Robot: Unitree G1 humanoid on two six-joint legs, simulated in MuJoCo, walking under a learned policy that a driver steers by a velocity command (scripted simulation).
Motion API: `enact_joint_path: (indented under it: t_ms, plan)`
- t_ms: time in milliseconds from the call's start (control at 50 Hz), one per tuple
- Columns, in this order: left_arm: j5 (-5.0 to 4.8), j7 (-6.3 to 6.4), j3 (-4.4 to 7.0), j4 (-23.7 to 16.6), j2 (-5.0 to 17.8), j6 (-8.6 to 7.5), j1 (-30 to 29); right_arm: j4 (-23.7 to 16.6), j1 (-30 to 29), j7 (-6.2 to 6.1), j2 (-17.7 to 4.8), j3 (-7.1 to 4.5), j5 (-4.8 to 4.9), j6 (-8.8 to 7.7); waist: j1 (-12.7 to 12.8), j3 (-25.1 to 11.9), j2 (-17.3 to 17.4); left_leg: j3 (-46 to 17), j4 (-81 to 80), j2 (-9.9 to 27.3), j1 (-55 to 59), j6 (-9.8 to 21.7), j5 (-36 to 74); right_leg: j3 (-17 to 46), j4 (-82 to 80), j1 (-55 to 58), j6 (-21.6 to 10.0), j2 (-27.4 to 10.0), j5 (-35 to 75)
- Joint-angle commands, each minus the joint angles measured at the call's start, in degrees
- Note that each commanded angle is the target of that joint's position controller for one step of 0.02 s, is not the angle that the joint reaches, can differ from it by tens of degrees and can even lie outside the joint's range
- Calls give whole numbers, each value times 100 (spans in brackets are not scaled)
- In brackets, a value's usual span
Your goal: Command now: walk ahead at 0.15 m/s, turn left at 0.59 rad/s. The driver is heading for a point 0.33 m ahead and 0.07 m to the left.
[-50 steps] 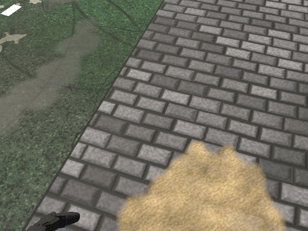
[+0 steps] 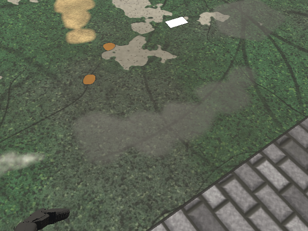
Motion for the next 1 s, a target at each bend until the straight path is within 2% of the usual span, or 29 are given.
enact_joint_path:
  t_ms: [20, 40, 60, 80, 100, 120, 140, 180, 220, 300, 400, 440, 460, 480, 500, 520, 540, 560, 580, 620, 720, 820, 860, 880, 900, 920, 940, 960, 1000]
  plan:
    - [64, 17, 267, -213, 836, -139, 529, -482, -384, -73, -645, -140, 3, -6, 580, -769, 932, -1101, 691, 1049, 17, 274, 2833, -91, -601, 1337, -248, -5, 397]
    - [186, 60, 309, -211, 1078, -167, 903, -638, -367, -58, -388, -50, -64, -27, 667, -1353, 465, -853, 1761, 651, -419, 30, 2012, 435, -436, 2519, -564, -739, 1883]
    - [292, 106, 284, -271, 1224, -109, 1040, -581, 633, -40, -46, 40, -137, -41, 247, -1951, -881, -296, 3319, -118, -1748, -338, -1958, 1885, -68, 4158, -1442, -2184, 4365]
    - [95, 79, 325, -181, 1196, 17, 1237, -544, 1327, 15, -529, 3, -2, -38, 129, -2585, -1503, -156, 4494, 95, -2452, -519, -2432, 3310, -260, 4601, -2172, -2978, 3056]
    - [18, 98, 235, -388, 811, 94, 904, -446, 902, 2, -1007, -132, 81, 57, 306, -2113, -728, -144, 4975, 401, -2757, -710, -1846, 2875, -511, 4142, -2014, -2570, 1593]
    - [43, 131, 155, -450, 580, 185, 681, -541, 279, -35, -1140, -185, 74, 181, 433, -1546, -332, 113, 5008, 562, -2906, -813, -1388, 2027, -637, 3544, -1705, -2165, 711]
    - [71, 150, 102, -475, 498, 266, 477, -587, 34, -75, -1099, -202, 47, 304, 411, -1164, -176, 205, 4907, 704, -2819, -870, -1118, 1547, -829, 2896, -1562, -1871, 154]
    - [126, 185, 134, -416, 648, 353, 269, -698, 0, -76, -780, -145, 49, 417, 261, -654, -470, 484, 4354, 838, -2309, -862, -769, 732, -1227, 1852, -1435, -1426, -341]
    - [130, 215, 172, -359, 690, 365, 326, -765, 18, -79, -524, -79, 38, 397, 293, -702, -601, 698, 3787, 851, -2113, -861, -674, 327, -1352, 1861, -1543, -1379, -106]
    - [62, 259, 255, -328, 873, 413, 311, -953, -300, -11, -472, -13, -19, 349, 402, -1003, -535, 785, 2776, 1101, -1750, -768, -243, 31, -1404, 2109, -1706, -1727, 94]
    - [-45, 205, 323, -238, 1068, 516, 304, -1013, -372, 149, -618, -55, -24, 385, 385, -872, -621, 1108, 1626, 1032, -1110, -483, 5, -336, -1327, 2067, -1496, -1849, -582]
    - [-143, 196, 327, -168, 1058, 562, 275, -903, -102, 199, -613, -99, -40, 387, 188, -857, -527, 1307, 631, 862, -503, -236, 524, -592, -926, 1910, -1168, -1767, -906]
    - [-165, 183, 302, -58, 903, 588, 493, -823, 98, 179, -728, -164, -63, 389, 155, -812, -308, 1160, 165, 788, -43, -36, 787, -815, -482, 1572, -823, -1590, -1311]
    - [-84, 133, 232, -19, 584, 612, 683, -844, 251, 101, -1186, -294, -75, 384, 238, -590, 921, -270, -687, 1671, 441, 402, 1646, -1411, 891, 637, -247, -1001, -2231]
    - [112, 131, 195, -356, 502, 574, 440, -1091, 36, 34, -1749, -359, -118, 364, 360, -351, 2121, -2104, -853, 2867, 555, 1389, 2660, -1368, 2288, -877, 212, -116, -3923]
    - [70, 178, 275, -484, 722, 522, -107, -1107, 90, 69, -1592, -334, -315, 221, -27, -613, 1540, -2157, -1025, 2859, 95, 1695, 2262, -417, 3264, -863, 125, -67, -3902]
    - [-50, 195, 321, -454, 801, 526, -28, -1094, -207, 77, -1439, -278, -314, 101, 211, -527, 1296, -1626, -1030, 2528, 9, 1369, 1926, -208, 3506, -876, 13, -175, -3317]
    - [-47, 234, 361, -300, 827, 545, 220, -1138, -581, 60, -1251, -241, -190, 52, 404, -499, 1052, -1225, -933, 2216, -21, 996, 1705, -154, 3474, -857, -14, -243, -2797]
    - [10, 275, 387, -196, 870, 562, 336, -1176, -759, 38, -1051, -167, -97, 46, 447, -547, 1040, -1026, -865, 2080, -43, 828, 1896, -162, 3491, -779, 23, -247, -2521]
    - [27, 253, 386, -195, 801, 542, 444, -1219, -763, -10, -907, -85, -100, 70, 517, -718, 1012, -840, -754, 1889, -147, 830, 2505, -203, 3676, -427, 118, -111, -2179]
    - [-52, 166, 251, -274, 542, 507, 279, -1212, -553, -63, -936, -97, -100, 128, 322, -816, 1089, -841, -515, 1783, 291, 837, 2574, -197, 2192, -97, 231, -71, -1979]
    - [-108, 54, 220, -309, 619, 487, 338, -1183, -591, 43, -938, -55, -142, 198, 198, -724, 1174, -1182, -321, 1866, -80, 957, 2753, -319, 1256, 823, 130, -57, -2346]
    - [-102, 10, 199, -277, 564, 450, 503, -1160, -740, 62, -846, -2, -89, 210, 336, -695, 1104, -1248, -145, 1754, -135, 847, 2770, -373, 417, 1247, 27, -44, -1973]
    - [-66, -13, 179, -226, 502, 418, 670, -1143, -821, 58, -761, 38, -48, 208, 491, -682, 1022, -1192, -65, 1605, -286, 673, 2546, -426, -442, 1718, -65, -35, -1204]
    - [24, -11, 186, -221, 617, 391, 773, -1101, -675, 50, -641, 78, -81, 174, 475, -743, 825, -1125, 10, 1405, -534, 393, 2002, -175, -775, 2274, -198, -301, -388]
    - [130, 19, 253, -281, 1046, 382, 892, -1104, -432, 49, -453, 134, -219, 128, 270, -941, -73, -632, 718, 887, -902, 27, 961, 616, -718, 2791, -518, -1180, 941]
    - [149, 23, 214, -210, 1021, 396, 608, -1107, -255, 62, -416, 129, -211, 87, -40, -786, -930, -19, 741, 460, -1093, -275, -225, 1143, -715, 2401, -1259, -1653, 1136]
    - [101, 22, 109, -305, 637, 374, 334, -1042, -377, 45, -617, 99, -263, 81, 55, -707, -866, 105, 663, 659, -800, -456, -241, 1203, -854, 2079, -1457, -1668, 546]
    - [60, 21, 98, -266, 661, 340, 386, -1023, -750, 31, -603, 77, -237, 127, 237, -630, -675, 127, 346, 688, -537, -443, 638, 740, -762, 2054, -978, -1102, -314]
